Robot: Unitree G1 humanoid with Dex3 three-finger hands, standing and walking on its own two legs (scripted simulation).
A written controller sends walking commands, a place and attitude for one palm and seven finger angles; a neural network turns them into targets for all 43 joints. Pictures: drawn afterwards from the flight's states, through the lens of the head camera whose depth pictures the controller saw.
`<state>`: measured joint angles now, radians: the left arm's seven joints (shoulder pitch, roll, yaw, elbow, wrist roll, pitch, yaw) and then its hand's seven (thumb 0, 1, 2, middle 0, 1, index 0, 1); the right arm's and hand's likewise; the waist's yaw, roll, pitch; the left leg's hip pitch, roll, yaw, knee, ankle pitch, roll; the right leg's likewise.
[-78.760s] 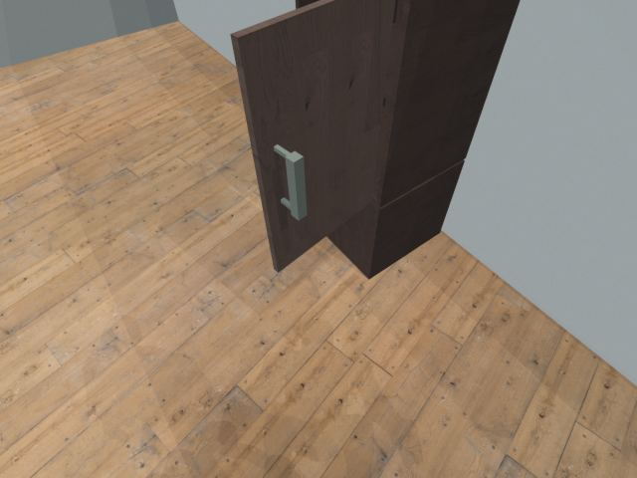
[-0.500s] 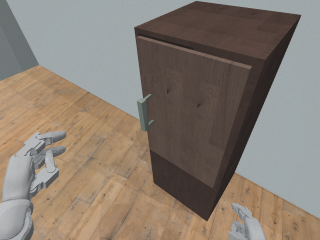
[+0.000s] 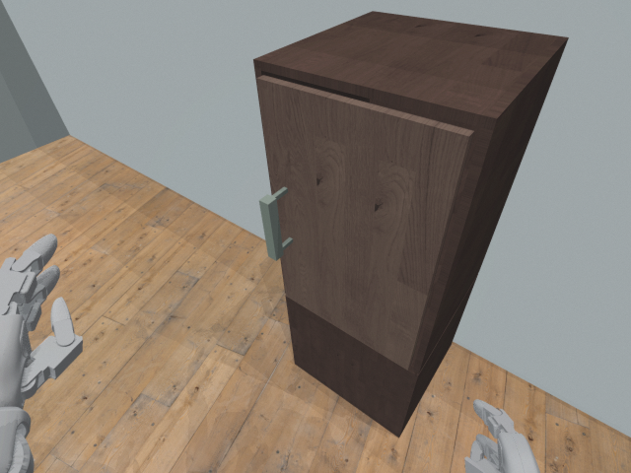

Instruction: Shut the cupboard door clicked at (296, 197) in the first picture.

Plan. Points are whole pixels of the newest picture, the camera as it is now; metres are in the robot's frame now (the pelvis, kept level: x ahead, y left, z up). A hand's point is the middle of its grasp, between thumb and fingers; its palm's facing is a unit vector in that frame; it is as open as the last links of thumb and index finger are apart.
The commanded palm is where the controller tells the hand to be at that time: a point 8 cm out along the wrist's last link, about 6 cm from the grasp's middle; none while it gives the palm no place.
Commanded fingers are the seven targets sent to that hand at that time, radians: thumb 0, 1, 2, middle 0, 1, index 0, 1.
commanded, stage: step back with the hand held close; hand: left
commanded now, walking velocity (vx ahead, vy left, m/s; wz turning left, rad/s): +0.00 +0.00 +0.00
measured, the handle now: (279, 223) +0.61 +0.15 -0.05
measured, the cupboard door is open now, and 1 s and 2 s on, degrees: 0 0 0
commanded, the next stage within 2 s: stop stepping back and stand still in 1.64 s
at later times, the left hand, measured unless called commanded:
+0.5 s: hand (70, 338) +0.19 +0.27 +0.15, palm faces +0.36 -0.79 -0.50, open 7.4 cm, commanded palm +0.13 +0.31 +0.17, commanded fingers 0.00 0.90 0.90 -0.20 -0.30 -0.20 -0.30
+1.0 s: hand out of the picture +0.13 +0.30 +0.16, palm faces +0.45 -0.77 -0.46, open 7.4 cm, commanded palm +0.06 +0.33 +0.17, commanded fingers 0.00 0.90 0.90 -0.20 -0.30 -0.20 -0.30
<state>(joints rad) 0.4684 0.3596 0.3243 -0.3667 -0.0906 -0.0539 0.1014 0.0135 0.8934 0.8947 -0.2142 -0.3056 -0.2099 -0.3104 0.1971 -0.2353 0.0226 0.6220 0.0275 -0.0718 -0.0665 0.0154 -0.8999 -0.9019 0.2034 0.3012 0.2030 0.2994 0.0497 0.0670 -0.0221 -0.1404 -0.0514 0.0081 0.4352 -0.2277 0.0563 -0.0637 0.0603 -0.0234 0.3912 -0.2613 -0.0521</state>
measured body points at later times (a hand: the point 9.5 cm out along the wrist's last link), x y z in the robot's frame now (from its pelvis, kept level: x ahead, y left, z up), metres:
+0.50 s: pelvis -0.01 +0.01 +0.00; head -0.01 +0.00 +0.44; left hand +0.17 +0.31 +0.18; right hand +0.15 -0.24 -0.09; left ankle +0.01 +0.08 -0.74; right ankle -0.03 -0.09 -0.74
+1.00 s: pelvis -0.08 +0.03 -0.02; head -0.07 +0.04 +0.43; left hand +0.10 +0.34 +0.18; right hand +0.08 -0.21 -0.10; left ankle +0.01 +0.08 -0.74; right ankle -0.03 -0.08 -0.74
